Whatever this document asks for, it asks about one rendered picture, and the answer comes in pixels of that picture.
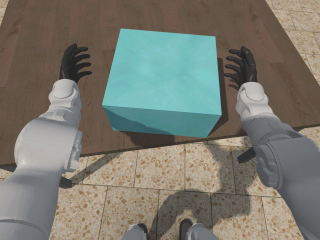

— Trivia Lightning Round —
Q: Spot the robot left forearm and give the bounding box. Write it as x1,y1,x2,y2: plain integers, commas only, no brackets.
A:
14,79,82,165

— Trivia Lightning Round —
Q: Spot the right robot foot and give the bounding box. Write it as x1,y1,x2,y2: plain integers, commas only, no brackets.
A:
179,219,192,240

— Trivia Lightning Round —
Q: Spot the left robot thigh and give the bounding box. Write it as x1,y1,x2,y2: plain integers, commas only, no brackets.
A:
121,229,147,240

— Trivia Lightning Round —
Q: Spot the carton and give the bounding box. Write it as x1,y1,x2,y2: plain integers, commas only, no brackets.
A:
102,28,222,138

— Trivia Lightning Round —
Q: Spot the table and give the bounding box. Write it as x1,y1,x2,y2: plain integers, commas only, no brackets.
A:
0,0,320,189

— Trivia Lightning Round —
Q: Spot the right robot hand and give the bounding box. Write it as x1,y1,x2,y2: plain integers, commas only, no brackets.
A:
224,46,257,89

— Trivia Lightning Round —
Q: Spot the left robot hand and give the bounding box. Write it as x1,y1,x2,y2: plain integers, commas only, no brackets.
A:
59,43,92,84

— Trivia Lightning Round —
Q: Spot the right robot upper arm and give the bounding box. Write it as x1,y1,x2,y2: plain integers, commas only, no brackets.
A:
256,137,320,240

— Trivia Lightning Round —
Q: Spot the left robot upper arm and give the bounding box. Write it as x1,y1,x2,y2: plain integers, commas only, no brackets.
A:
0,118,83,240

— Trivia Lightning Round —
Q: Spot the robot right forearm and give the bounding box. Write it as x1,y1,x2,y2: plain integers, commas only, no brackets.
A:
235,82,320,153

